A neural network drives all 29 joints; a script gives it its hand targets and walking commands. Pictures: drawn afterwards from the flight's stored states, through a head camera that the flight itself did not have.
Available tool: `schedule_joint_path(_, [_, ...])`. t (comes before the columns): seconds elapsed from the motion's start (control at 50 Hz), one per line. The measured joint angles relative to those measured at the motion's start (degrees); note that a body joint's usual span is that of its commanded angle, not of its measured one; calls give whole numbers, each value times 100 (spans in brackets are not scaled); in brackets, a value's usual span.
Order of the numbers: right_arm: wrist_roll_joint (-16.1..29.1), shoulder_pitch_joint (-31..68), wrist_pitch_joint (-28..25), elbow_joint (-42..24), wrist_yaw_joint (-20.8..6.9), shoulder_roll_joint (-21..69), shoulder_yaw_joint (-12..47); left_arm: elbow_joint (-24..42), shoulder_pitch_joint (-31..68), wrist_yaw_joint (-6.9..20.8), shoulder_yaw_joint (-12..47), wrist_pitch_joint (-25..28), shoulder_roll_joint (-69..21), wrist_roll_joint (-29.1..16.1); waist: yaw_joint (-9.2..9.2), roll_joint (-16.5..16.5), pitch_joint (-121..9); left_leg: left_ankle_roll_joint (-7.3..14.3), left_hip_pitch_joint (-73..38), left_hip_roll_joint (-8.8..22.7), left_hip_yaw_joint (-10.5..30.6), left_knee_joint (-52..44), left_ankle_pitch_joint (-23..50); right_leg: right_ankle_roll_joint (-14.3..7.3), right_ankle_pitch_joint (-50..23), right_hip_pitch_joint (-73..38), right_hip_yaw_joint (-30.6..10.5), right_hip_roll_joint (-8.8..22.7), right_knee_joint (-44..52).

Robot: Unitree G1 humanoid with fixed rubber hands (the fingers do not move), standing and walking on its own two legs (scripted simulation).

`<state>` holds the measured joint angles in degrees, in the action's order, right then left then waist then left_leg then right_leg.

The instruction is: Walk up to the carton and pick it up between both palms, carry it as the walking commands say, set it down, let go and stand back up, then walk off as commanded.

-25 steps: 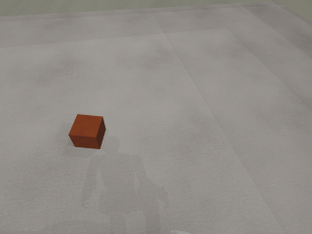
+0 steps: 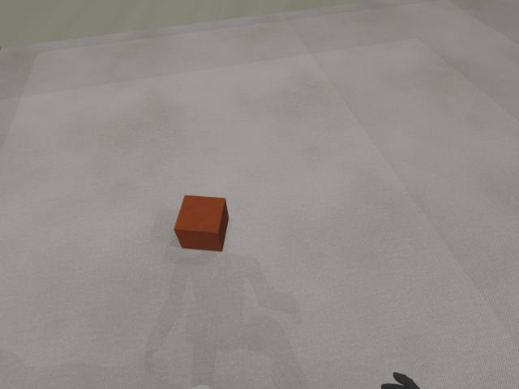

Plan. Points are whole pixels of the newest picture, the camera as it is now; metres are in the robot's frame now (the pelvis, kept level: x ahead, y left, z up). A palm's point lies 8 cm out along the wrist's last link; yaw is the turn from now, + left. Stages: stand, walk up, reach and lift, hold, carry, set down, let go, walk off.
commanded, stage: walk up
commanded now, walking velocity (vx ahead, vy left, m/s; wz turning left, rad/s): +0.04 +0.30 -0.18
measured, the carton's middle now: (203, 223) +0.84 +0.31 -0.70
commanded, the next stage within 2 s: none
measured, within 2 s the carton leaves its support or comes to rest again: neither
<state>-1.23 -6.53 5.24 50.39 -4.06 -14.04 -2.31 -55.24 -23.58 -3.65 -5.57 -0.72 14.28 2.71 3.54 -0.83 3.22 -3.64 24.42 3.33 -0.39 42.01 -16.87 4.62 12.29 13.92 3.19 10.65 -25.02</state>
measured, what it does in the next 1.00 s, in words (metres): steps to the left: left foot, then right foot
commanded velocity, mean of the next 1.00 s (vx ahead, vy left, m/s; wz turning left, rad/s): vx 0.22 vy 0.24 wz -0.04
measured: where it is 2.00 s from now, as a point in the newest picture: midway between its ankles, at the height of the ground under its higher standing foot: (187, 318)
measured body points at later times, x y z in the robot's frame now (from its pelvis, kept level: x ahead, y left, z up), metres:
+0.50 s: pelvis +0.03 +0.17 -0.01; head +0.06 +0.14 +0.43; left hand +0.09 +0.42 -0.14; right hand +0.04 -0.07 -0.18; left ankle +0.02 +0.22 -0.71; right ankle +0.00 +0.09 -0.75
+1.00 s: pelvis +0.18 +0.34 +0.00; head +0.20 +0.35 +0.45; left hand +0.26 +0.58 -0.15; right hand +0.16 +0.09 -0.14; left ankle +0.16 +0.44 -0.74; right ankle +0.15 +0.20 -0.66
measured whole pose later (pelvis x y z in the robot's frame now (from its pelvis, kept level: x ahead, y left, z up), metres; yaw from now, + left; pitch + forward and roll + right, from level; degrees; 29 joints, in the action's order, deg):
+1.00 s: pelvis +0.18 +0.34 +0.00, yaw -3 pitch +2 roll +0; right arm -2.0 -20.6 -4.6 58.5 -0.7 -10.0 -3.0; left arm -55.0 -14.8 1.5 -5.5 2.7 12.5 2.5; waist -1.0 -2.3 0.3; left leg 1.2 8.7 1.9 -8.7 21.6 -14.4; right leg 0.2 14.9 28.7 4.3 6.3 -62.7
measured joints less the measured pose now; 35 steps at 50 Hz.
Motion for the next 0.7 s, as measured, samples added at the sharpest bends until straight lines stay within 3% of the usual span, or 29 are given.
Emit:
schedule_joint_path(0.04, [11, 55, -59, -34, 26, 21, -11, -20, -25, 15, -60, -49, 80, -33, 52, -48, -52, 145, -433, -28, -124, -884, 120, 128, 80, 124, -64, 80, -181])
schedule_joint_path(0.06, [-20, 41, -116, -51, 48, -2, -19, -11, -58, 21, -67, -66, 98, -18, 46, -6, -99, 165, -670, -5, -170, -1303, 195, 73, 223, 255, -86, 72, -439])
schedule_joint_path(0.08, [-55, 33, -175, -33, 70, 45, -26, -2, -6, 22, -78, -109, 143, 25, 21, -78, -78, 112, -618, -50, -207, -1242, 347, -51, 828, 468, -211, 75, -939])
schedule_joint_path(0.12, [-88, -49, -239, 11, 135, 163, 2, 42, 174, -26, -96, -228, 162, 31, -27, -161, -28, 234, -522, -84, -279, -936, 220, -274, 1721, 939, -480, -206, -2163])
schedule_joint_path(0.18, [-124, -274, -265, 98, 262, 303, 10, 119, 525, -35, -97, -289, 131, 27, -164, -200, 6, 459, -715, -140, -405, -1150, 227, -445, 1692, 1457, -338, -630, -3614])
schedule_joint_path(0.22, [-142, -412, -274, 137, 329, 363, -10, 141, 745, -27, -82, -288, 115, 31, -284, -222, 2, 579, -846, -234, -477, -1343, 310, -481, 1543, 1560, -46, -787, -3987])
schedule_joint_path(0.34, [-163, -746, -284, 273, 434, 362, -36, 244, 1159, -85, 50, -289, -155, -84, -575, -77, -63, 895, -1004, -590, -685, -1593, 350, -589, 1620, 983, 472, -1091, -2638])
schedule_joint_path(0.42, [-97, -974, -227, 399, 406, 292, -54, 271, 1213, -150, 149, -187, -423, -143, -593, 132, -83, 1081, -955, -880, -877, -1415, 188, -670, 1018, 174, 485, -1049, -969])
schedule_joint_path(0.44, [-65, -997, -219, 416, 385, 256, -53, 248, 1199, -179, 160, -137, -483, -120, -558, 256, -41, 1007, -856, -871, -862, -1137, 64, -811, 628, 55, 519, -1044, -725])
schedule_joint_path(0.48, [-100, -988, -181, 393, 358, 263, -55, 172, 1085, -215, 172, -92, -488, -71, -486, 376, -25, 658, -395, -841, -677, 25, -522, -860, 613, 50, 511, -1007, -766])
schedule_joint_path(0.52, [-171, -934, -185, 349, 294, 268, -53, 52, 834, -187, 127, -52, -416, -53, -450, 370, -68, 389, 30, -740, -481, 1105, -437, -768, 641, -105, 469, -916, -569])
schedule_joint_path(0.56, [-192, -839, -213, 300, 173, 231, -71, -90, 533, -125, 100, 9, -321, -41, -443, 328, -115, 215, 296, -533, -285, 1589, 13, -629, 550, -313, 413, -809, -258])
schedule_joint_path(0.62, [-167, -712, -253, 271, 22, 147, -103, -209, 159, 1, 53, 144, -199, -32, -385, 234, -162, 50, 493, -169, -53, 1444, 444, -438, 400, -585, 373, -621, 144])
schedule_joint_path(0.7, [-88, -520, -308, 301, -104, 32, -95, -261, -213, 122, -48, 303, -106, -18, -194, 79, -184, -20, 385, 168, -47, 274, 614, -172, 360, -893, 375, -308, 495])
